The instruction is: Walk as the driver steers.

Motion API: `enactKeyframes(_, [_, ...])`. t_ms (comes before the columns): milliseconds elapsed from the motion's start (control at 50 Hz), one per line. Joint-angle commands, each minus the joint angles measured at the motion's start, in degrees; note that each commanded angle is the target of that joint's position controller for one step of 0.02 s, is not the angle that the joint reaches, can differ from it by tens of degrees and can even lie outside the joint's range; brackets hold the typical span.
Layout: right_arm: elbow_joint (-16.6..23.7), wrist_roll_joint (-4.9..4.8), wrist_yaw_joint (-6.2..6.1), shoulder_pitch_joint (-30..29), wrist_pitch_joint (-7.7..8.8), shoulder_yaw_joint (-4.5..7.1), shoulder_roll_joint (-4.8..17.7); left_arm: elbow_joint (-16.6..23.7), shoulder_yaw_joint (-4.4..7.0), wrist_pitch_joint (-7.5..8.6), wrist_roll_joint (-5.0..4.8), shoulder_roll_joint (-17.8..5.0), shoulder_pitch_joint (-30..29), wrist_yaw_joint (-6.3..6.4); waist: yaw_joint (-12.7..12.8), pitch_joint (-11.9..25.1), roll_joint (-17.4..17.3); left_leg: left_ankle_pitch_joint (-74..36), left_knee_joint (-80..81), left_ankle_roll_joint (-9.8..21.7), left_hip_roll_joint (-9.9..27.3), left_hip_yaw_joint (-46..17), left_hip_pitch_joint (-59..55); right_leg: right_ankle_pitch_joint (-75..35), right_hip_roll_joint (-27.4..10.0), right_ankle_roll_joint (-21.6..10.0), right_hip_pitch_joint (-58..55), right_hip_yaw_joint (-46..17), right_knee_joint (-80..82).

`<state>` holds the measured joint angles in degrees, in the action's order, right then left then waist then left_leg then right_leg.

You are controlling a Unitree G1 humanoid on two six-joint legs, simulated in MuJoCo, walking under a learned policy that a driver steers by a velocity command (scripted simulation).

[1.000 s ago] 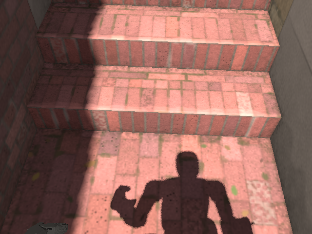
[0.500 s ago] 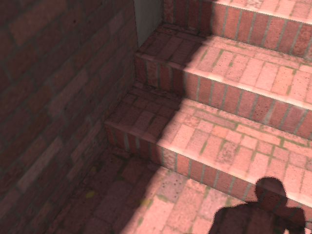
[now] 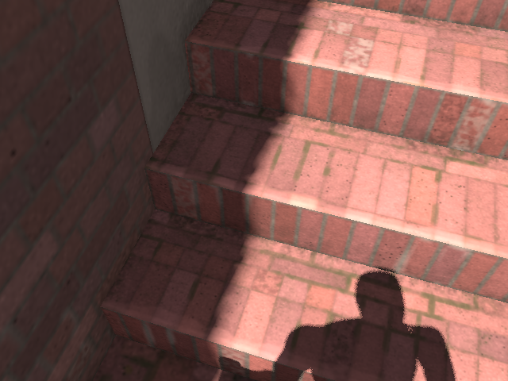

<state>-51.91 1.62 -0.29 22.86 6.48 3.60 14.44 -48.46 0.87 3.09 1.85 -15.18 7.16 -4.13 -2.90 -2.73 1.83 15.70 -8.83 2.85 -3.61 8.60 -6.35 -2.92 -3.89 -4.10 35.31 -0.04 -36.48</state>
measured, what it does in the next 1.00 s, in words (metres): walks ahead, turning right: right foot, then left foot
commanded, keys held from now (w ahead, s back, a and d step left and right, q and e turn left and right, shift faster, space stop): w+e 0.08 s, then e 0.78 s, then no key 0.14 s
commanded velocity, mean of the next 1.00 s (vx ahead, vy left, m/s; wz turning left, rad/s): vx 0.16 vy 0.00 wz -0.53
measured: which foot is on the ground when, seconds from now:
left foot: down 0.00-0.12, up 0.14-0.72, down 0.74-1.00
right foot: up 0.00-0.08, down 0.10-0.72, up 0.74-1.00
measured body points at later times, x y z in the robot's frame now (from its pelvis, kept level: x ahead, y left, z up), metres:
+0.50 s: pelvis +0.18 -0.03 +0.00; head +0.22 -0.07 +0.45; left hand +0.32 +0.23 -0.12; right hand +0.25 -0.32 -0.13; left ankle +0.23 +0.10 -0.62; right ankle +0.18 -0.10 -0.74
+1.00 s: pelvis +0.21 +0.02 +0.00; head +0.25 +0.04 +0.45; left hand +0.48 +0.16 -0.12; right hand +0.15 -0.26 -0.09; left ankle +0.28 +0.10 -0.74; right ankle +0.07 -0.11 -0.61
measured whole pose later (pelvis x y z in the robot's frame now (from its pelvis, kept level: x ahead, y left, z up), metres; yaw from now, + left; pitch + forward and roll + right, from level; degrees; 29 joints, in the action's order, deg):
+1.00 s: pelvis +0.21 +0.02 +0.00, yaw -34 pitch +0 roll -2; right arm -41.4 1.6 -5.7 14.3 -1.7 2.1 11.6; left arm -39.6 4.6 -3.9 -2.1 -16.2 10.6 3.1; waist -0.3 -2.1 3.3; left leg 14.4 -27.7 1.9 2.7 2.8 13.0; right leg 23.0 3.4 10.6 30.3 -8.6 -76.6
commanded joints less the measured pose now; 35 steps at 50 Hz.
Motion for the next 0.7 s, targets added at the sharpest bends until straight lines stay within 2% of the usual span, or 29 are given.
enactKeyframes(20, [2.6, 0.49, -1.41, -1.9, 0.30, 1.13, 6.8, 3.7, 0.39, -0.06, 0.25, -2.9, -2.6, 0.20, 2.6, -0.8, -7.9, -39.5, -3.0, 4.2, 16.4, 0.4, 4.8, 4.1, 1.9, -2.5, -7.2, 3.0, -0.3])
enactKeyframes(40, [2.9, 0.19, -1.54, -1.8, -0.05, 0.59, 6.3, 3.4, 0.41, -0.34, 0.56, -3.0, -2.2, 0.62, 2.6, -0.5, -7.2, -50.8, -7.0, 3.7, 16.8, 0.8, 3.9, 7.7, 4.8, -3.2, -8.9, 5.4, -0.7])
enactKeyframes(60, [2.7, 0.35, -1.71, -2.2, -0.56, 0.64, 7.6, 2.9, 0.56, -0.32, 0.73, -3.3, 0.1, 1.30, 4.1, 0.5, -7.1, -60.0, -13.0, 3.1, 16.9, 1.5, 3.1, 11.7, 7.0, -4.2, -11.3, 6.6, -0.3])
enactKeyframes(80, [3.4, 0.49, -1.79, -3.5, -1.29, 0.78, 9.1, 1.4, 0.96, 0.02, 0.76, -3.9, 5.5, 1.91, 6.4, 3.0, -6.9, -63.4, -22.2, 2.4, 16.4, 2.3, 3.3, 13.6, 9.1, -5.3, -16.2, 7.2, 2.9])
enactKeyframes(100, [4.1, 0.21, -1.87, -4.6, -1.83, 0.66, 9.6, -1.6, 1.82, 0.68, 1.40, -5.7, 14.4, 2.52, 10.1, 6.3, -4.5, -56.0, -36.0, 0.8, 14.1, 3.2, 7.9, 9.5, 10.0, -6.5, -26.0, 5.5, 9.5])
enactKeyframes(120, [6.5, -0.30, -1.79, -3.0, -1.65, -0.41, 6.4, -2.2, 3.96, 0.95, 2.49, -13.1, 20.5, 3.30, 10.8, 11.2, 5.6, -24.0, -57.9, -1.7, 9.4, 3.6, 24.0, -9.2, -3.3, -10.6, -41.3, -9.9, 6.7])
enactKeyframes(140, [8.5, -2.23, -1.44, 0.1, -1.34, -1.16, 3.6, -0.5, 5.81, 0.28, 1.29, -18.4, 17.9, 3.98, 7.1, 19.5, 18.6, 17.5, -78.3, -3.6, -1.7, -3.0, 40.9, -30.8, -17.8, -21.4, -52.1, -37.0, 12.4])
enactKeyframes(160, [6.8, -0.60, -1.71, -2.3, -1.95, -0.78, 7.0, 0.1, 5.64, 0.08, -0.69, -15.5, 15.5, 3.80, 7.1, 18.0, 3.4, 12.3, -78.1, -2.9, 3.4, -12.3, 40.5, -32.9, -14.8, -19.3, -47.2, -30.0, 12.4])
enactKeyframes(180, [7.3, -0.98, -1.64, -4.8, -2.06, -0.99, 6.3, 0.9, 4.88, -0.15, -1.05, -12.2, 11.1, 4.13, 5.2, 11.2, -0.2, 7.5, -74.9, -3.4, 5.3, -11.7, 40.2, -32.1, -12.9, -17.2, -38.9, -23.0, 13.0])
enactKeyframes(200, [7.3, -0.70, -1.82, -5.9, -2.56, -1.15, 5.9, 1.1, 4.08, -0.43, -1.06, -9.2, 9.4, 4.21, 3.7, 6.2, -3.2, 6.4, -70.7, -4.1, 6.5, -10.9, 38.9, -33.8, -10.6, -14.5, -32.7, -19.4, 14.8])
enactKeyframes(220, [8.3, 0.36, -1.59, -7.3, -3.63, -1.17, 6.3, 1.7, 3.64, -0.58, -1.41, -7.6, 8.1, 4.21, 2.7, 4.5, -2.7, 5.8, -67.0, -4.8, 7.2, -11.0, 37.5, -32.7, -7.9, -12.8, -28.9, -17.1, 15.8])
enactKeyframes(240, [7.7, 1.00, -1.36, -6.1, -4.92, -1.23, 5.6, 1.9, 3.36, -0.73, -1.24, -7.2, 6.4, 4.17, 1.5, 4.7, -1.7, 4.8, -65.0, -5.4, 6.8, -10.4, 34.1, -32.3, -5.9, -11.6, -25.3, -14.7, 16.5])
enactKeyframes(260, [7.7, 1.02, -1.19, -4.8, -5.96, -1.36, 4.8, 1.3, 3.64, -0.32, -1.35, -8.6, 7.1, 4.03, 0.5, 5.0, -0.3, 4.4, -63.2, -5.9, 5.5, -9.6, 32.0, -34.2, -4.5, -11.0, -22.5, -13.0, 16.4])
enactKeyframes(280, [7.8, 1.06, -1.14, -4.7, -6.82, -1.42, 4.1, 1.3, 3.95, -0.02, -0.96, -9.3, 7.3, 3.87, 0.2, 6.1, 0.1, 4.1, -62.3, -6.6, 4.5, -8.7, 32.0, -36.8, -4.0, -10.5, -22.5, -12.5, 15.4])
enactKeyframes(340, [9.5, 0.49, -1.57, -8.2, -8.10, -1.38, 3.7, 0.8, 4.62, -0.11, -0.86, -10.5, 9.0, 4.22, 1.5, 7.2, 1.2, 2.1, -56.6, -7.6, 4.2, -8.8, 34.6, -33.2, -3.6, -7.7, -23.6, -14.2, 14.6])
enactKeyframes(380, [10.4, 0.28, -1.83, -10.8, -8.91, -1.27, 3.8, 1.0, 4.65, -0.81, -0.63, -9.8, 10.4, 4.79, 2.9, 8.3, 2.2, 1.6, -57.4, -8.0, 4.3, -9.0, 38.4, -29.6, -4.3, -6.4, -26.5, -17.4, 13.4])
enactKeyframes(420, [10.6, 0.05, -1.94, -11.7, -9.58, -1.25, 3.1, 1.9, 4.78, -2.23, -0.02, -9.2, 9.8, 5.57, 3.3, 9.8, 4.4, 2.7, -62.6, -7.7, 4.0, -9.7, 41.2, -25.7, -5.4, -6.9, -28.9, -21.4, 11.7])
enactKeyframes(440, [10.2, 0.12, -2.09, -11.0, -9.68, -1.11, 2.8, 3.0, 4.80, -2.59, 0.22, -8.8, 8.6, 5.93, 3.5, 9.9, 4.6, 2.7, -68.1, -7.4, 2.8, -9.2, 41.3, -26.1, -5.3, -8.3, -27.1, -22.1, 11.1])
enactKeyframes(460, [11.3, 0.09, -2.06, -12.3, -9.28, -0.94, 3.5, 3.4, 5.01, -3.27, 0.08, -9.1, 9.0, 6.13, 4.2, 9.2, 2.2, 3.2, -70.7, -7.3, 2.5, -9.5, 42.9, -24.6, -5.2, -9.7, -26.9, -23.2, 10.7])
enactKeyframes(480, [12.0, 0.15, -2.19, -13.5, -9.08, -0.81, 3.3, 3.5, 5.15, -3.75, 0.01, -9.3, 9.4, 6.46, 4.4, 7.8, 2.0, 4.2, -72.6, -7.1, 2.4, -9.9, 45.2, -23.3, -5.4, -11.0, -27.1, -24.9, 10.3])
enactKeyframes(520, [14.3, 0.54, -2.17, -17.0, -8.64, -0.62, 5.1, 3.2, 5.32, -4.37, -0.49, -9.7, 12.0, 7.31, 5.2, 4.9, -0.1, 5.9, -65.0, -7.2, 3.5, -11.6, 50.6, -18.2, -5.6, -10.8, -32.0, -28.1, 10.9])
enactKeyframes(560, [15.5, 0.29, -1.63, -17.8, -8.34, -1.22, 4.0, 3.5, 5.39, -4.77, -0.44, -9.4, 13.0, 7.56, 5.8, 5.2, 3.0, 7.2, -58.2, -6.9, 3.3, -11.6, 50.2, -19.2, -5.3, -10.5, -35.6, -29.4, 10.5])
enactKeyframes(580, [15.7, 0.00, -1.78, -17.3, -8.15, -1.41, 3.9, 3.5, 5.45, -4.84, -0.05, -9.6, 13.3, 7.45, 5.8, 5.7, 3.5, 7.8, -55.2, -6.6, 3.2, -11.6, 48.2, -21.3, -5.2, -10.1, -36.2, -29.5, 10.5])
enactKeyframes(600, [14.6, -0.65, -2.20, -14.4, -8.11, -1.79, 2.6, 3.9, 5.46, -4.90, 0.26, -8.6, 11.6, 7.41, 5.0, 6.8, 6.2, 6.9, -53.9, -6.1, 2.4, -10.8, 42.6, -27.1, -4.5, -9.5, -33.5, -27.6, 9.7])
enactKeyframes(620, [14.9, -1.02, -2.35, -13.7, -7.78, -2.04, 2.9, 3.3, 5.32, -5.02, 0.33, -8.4, 11.8, 7.25, 4.2, 5.9, 6.6, 8.6, -49.3, -5.9, 1.8, -10.9, 38.1, -29.0, -3.2, -8.4, -30.2, -26.8, 10.9])
enactKeyframes(640, [15.1, -1.63, -2.43, -13.2, -7.34, -1.76, 3.1, 3.9, 5.26, -5.25, -0.05, -7.4, 9.8, 6.80, 3.7, 5.6, 7.2, 8.5, -43.1, -5.3, 1.3, -10.0, 32.5, -28.6, -1.5, -7.4, -26.6, -25.7, 11.6])
enactKeyframes(660, [14.6, -2.56, -2.75, -13.0, -6.38, -0.83, 4.5, 8.8, 5.22, -5.75, -6.15, -6.8, 1.5, 8.17, 1.5, 7.1, 5.2, 4.6, -34.6, -9.1, 0.4, -13.1, 25.9, -22.1, -2.0, -5.0, -24.4, -31.4, 13.3])
enactKeyframes(680, [13.8, -2.74, -2.80, -10.6, -6.27, -0.11, 6.0, 9.3, 5.37, -6.08, -6.13, -7.8, 0.8, 8.59, 1.0, 7.3, 7.4, 1.1, -27.9, -10.0, 1.2, -13.8, 23.2, -19.0, -2.0, -3.4, -26.2, -31.6, 12.9])
enactKeyframes(700, [12.8, -2.91, -2.55, -8.7, -5.89, 0.55, 6.4, 9.5, 5.51, -6.20, -6.18, -7.4, 0.4, 8.95, 0.0, 6.7, 7.7, -5.4, -17.6, -10.1, 1.7, -13.5, 20.5, -15.2, -0.2, -2.0, -27.4, -30.7, 11.1])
